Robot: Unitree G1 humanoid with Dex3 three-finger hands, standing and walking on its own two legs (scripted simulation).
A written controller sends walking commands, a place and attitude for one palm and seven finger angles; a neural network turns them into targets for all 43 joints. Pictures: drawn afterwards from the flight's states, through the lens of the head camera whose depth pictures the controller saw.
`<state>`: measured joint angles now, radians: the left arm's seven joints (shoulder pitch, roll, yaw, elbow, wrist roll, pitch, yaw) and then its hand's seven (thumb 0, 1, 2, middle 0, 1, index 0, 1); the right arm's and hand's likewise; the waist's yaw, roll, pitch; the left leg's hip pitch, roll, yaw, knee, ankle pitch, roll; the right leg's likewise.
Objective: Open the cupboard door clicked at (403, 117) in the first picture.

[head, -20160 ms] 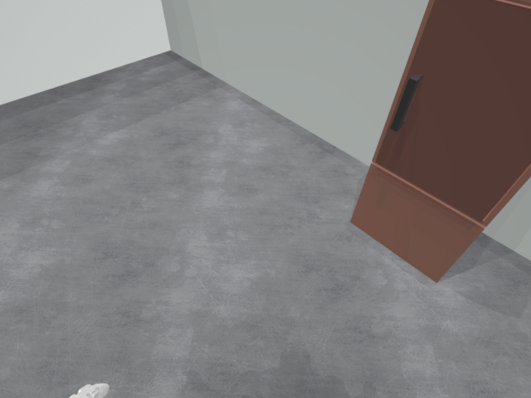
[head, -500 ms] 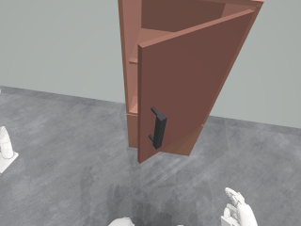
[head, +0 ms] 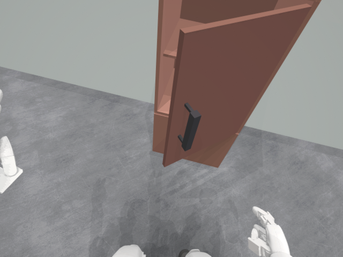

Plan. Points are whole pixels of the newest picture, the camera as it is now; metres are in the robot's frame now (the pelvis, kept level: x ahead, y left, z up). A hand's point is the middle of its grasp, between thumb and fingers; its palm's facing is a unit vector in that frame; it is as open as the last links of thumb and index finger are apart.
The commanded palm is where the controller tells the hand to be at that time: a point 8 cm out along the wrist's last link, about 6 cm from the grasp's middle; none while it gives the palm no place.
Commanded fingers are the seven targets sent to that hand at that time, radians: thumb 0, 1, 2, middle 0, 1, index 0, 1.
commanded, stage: step back with the hand held close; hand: left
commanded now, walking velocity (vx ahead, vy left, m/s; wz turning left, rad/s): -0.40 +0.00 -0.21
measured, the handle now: (186, 127) +0.49 -0.01 -0.05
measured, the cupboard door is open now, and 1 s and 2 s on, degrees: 43 43 43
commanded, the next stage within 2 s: stop stepping back and stand still in 0.24 s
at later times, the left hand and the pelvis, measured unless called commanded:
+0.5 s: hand (81, 235) +0.13 +0.14 +0.16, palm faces +0.07 -0.79 -0.61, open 7.4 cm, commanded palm +0.07 +0.21 +0.19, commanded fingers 0.00 0.90 0.90 -0.20 -0.30 -0.20 -0.30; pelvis -0.13 -0.05 +0.01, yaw -13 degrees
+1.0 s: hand out of the picture +0.05 +0.19 +0.18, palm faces +0.30 -0.83 -0.47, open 7.4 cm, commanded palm +0.01 +0.24 +0.19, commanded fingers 0.00 0.90 0.90 -0.20 -0.30 -0.20 -0.30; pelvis -0.19 -0.03 +0.01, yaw -11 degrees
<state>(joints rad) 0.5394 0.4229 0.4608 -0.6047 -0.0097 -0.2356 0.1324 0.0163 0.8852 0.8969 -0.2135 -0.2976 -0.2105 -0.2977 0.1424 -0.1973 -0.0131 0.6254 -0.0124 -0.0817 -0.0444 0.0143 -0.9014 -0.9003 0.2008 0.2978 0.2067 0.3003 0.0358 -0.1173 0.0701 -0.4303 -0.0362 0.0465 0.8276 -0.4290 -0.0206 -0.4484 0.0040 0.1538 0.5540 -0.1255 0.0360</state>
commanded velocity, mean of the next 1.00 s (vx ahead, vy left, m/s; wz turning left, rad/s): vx -0.03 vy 0.07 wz -0.05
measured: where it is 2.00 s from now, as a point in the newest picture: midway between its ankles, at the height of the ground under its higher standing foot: outside the picture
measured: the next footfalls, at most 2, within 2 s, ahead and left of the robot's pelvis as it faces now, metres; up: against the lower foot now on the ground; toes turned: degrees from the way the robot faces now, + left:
left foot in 0.04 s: +0.03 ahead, +0.12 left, +0.00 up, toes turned +2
right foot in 0.38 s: -0.16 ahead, -0.12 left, +0.00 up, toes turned -9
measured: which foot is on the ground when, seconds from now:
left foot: up 0.00-0.02, down 0.04-0.40, up 0.42-0.74, down 0.76-1.00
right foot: down 0.00-0.02, up 0.04-0.36, down 0.38-1.00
